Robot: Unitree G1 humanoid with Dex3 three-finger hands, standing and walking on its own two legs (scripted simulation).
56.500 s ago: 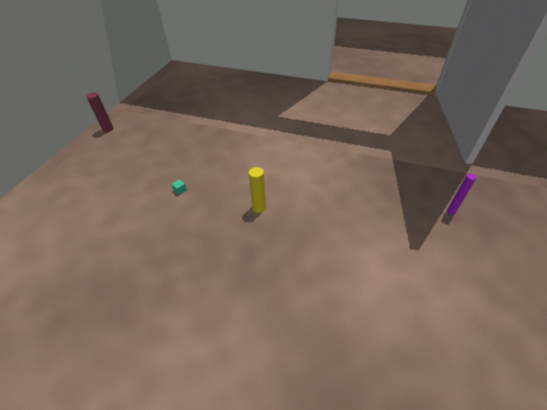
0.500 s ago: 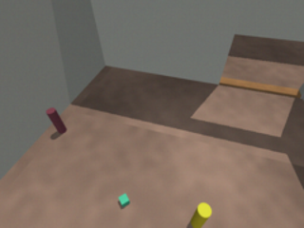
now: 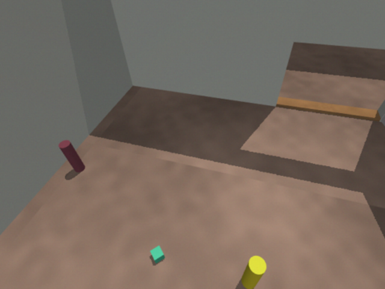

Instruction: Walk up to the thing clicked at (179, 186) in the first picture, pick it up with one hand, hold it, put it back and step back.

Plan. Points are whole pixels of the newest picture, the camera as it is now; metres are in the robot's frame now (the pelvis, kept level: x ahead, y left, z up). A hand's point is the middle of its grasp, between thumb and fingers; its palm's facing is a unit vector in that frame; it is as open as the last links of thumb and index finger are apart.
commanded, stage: stand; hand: left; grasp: from above
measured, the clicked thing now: (157, 254) +0.46 +0.24 -0.76
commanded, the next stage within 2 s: step back in 1.40 s
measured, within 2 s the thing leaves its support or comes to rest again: neither
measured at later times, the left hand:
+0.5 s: hand out of the picture +0.09 +0.23 -0.16, palm faces +0.00 -0.94 -0.34, open 7.3 cm
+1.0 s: hand out of the picture +0.09 +0.23 -0.16, palm faces +0.00 -0.94 -0.34, open 7.3 cm
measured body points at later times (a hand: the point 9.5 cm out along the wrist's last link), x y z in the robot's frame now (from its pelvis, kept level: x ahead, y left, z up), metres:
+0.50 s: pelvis +0.01 -0.01 +0.00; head +0.02 -0.01 +0.45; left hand +0.09 +0.28 -0.13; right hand +0.08 -0.30 -0.14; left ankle +0.02 +0.12 -0.75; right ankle +0.01 -0.13 -0.75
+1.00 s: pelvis +0.02 -0.01 +0.00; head +0.03 -0.02 +0.45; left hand +0.10 +0.28 -0.13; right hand +0.09 -0.31 -0.14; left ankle +0.02 +0.12 -0.75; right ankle +0.01 -0.13 -0.75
